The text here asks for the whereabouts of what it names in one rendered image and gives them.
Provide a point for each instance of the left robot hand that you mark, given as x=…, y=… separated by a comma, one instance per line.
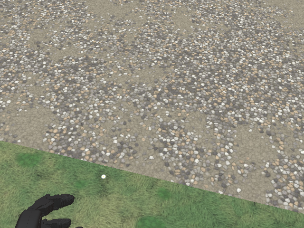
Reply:
x=32, y=217

